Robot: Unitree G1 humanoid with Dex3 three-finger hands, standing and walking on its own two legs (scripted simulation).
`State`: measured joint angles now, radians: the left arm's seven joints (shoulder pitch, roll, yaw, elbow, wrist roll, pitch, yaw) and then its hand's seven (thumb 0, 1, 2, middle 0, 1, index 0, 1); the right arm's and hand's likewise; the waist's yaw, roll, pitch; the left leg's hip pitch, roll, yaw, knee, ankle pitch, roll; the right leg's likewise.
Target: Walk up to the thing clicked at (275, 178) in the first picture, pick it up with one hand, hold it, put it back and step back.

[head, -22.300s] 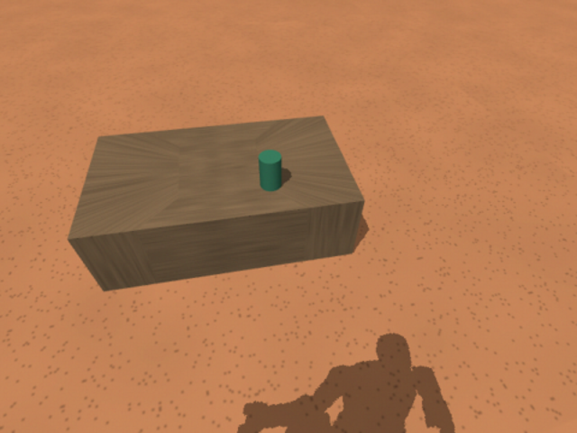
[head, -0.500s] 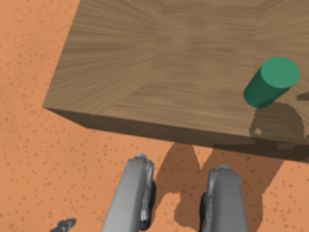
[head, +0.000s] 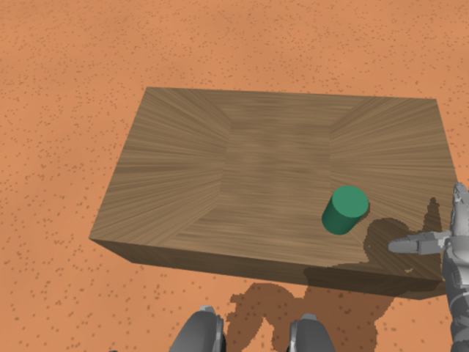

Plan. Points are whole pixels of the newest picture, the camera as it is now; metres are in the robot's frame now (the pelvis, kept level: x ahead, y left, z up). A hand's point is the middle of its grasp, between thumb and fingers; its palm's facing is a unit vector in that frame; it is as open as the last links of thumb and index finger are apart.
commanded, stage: home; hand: right
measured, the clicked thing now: (343, 211) +0.48 -0.21 -0.27
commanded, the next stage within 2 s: none
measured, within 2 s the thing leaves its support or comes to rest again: neither
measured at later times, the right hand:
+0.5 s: hand (391, 335) +0.19 -0.18 -0.01, palm faces +0.20 +0.94 -0.26, open 17.3 cm
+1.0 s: hand out of the picture +0.17 -0.19 -0.03, palm faces +0.04 +0.94 -0.34, open 17.4 cm
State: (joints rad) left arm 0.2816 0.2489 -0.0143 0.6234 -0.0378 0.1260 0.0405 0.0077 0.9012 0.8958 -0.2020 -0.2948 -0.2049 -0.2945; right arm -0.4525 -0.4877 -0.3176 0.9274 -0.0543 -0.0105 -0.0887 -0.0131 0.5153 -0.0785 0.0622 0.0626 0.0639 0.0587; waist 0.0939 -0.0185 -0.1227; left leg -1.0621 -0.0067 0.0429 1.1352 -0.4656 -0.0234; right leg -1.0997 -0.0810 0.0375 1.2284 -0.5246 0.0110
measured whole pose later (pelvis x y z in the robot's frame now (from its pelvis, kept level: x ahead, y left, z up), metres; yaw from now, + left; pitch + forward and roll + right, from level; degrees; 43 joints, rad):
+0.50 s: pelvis +0.03 +0.01 +0.06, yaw -3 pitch +8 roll +2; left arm 0.21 0.20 -0.02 0.53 -0.04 0.02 0.14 0.01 0.90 0.90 -0.20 -0.30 -0.20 -0.30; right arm 0.38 -0.18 0.01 0.19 0.04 0.14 -0.16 -0.01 0.52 -0.08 0.06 0.06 0.07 0.06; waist 0.00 -0.04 -0.10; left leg -0.55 0.02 0.04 0.83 -0.41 -0.02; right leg -0.57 -0.05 0.02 0.88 -0.44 0.02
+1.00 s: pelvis +0.02 +0.02 +0.07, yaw -3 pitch +2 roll +0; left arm 0.22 0.25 0.00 0.68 0.07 0.00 0.08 0.01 0.90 0.90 -0.20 -0.30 -0.20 -0.30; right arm 0.29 -0.24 0.02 0.44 -0.06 0.07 -0.06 -0.01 0.54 -0.06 0.06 0.06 0.06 0.05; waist 0.00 -0.02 -0.02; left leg -0.45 0.03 0.04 0.80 -0.40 -0.01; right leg -0.45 -0.04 0.01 0.82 -0.41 0.03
